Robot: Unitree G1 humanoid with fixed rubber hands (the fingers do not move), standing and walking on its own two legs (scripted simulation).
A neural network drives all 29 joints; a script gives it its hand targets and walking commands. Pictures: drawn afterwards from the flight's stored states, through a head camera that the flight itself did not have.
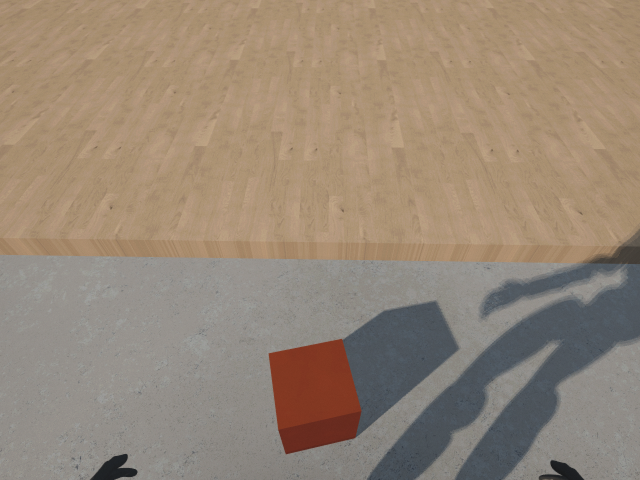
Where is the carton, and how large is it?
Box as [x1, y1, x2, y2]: [269, 339, 360, 453]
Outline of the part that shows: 341,339 269,353 278,430 286,453 349,439 355,436 360,415 360,407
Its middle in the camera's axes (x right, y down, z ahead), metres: -0.02 +0.46 +1.10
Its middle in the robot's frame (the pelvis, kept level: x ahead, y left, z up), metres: +0.44 +0.05 -0.66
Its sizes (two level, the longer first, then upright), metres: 0.210 0.200 0.250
